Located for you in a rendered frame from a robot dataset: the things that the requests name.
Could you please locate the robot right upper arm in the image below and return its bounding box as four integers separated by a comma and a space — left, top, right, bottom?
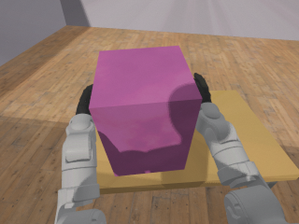
223, 185, 299, 224

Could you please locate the left robot forearm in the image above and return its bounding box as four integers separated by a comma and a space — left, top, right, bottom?
54, 113, 100, 224

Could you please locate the robot left hand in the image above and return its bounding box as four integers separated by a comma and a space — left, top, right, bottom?
76, 84, 93, 116

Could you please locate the right robot forearm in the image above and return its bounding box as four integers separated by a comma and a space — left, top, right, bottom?
195, 102, 285, 219

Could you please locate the table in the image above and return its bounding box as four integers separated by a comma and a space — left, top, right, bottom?
94, 90, 299, 195

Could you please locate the carton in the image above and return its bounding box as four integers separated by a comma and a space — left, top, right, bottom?
89, 46, 203, 176

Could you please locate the robot left upper arm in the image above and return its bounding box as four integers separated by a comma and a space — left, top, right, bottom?
57, 208, 107, 224

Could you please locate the robot right hand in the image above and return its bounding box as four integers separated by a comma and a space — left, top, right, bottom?
193, 73, 212, 104

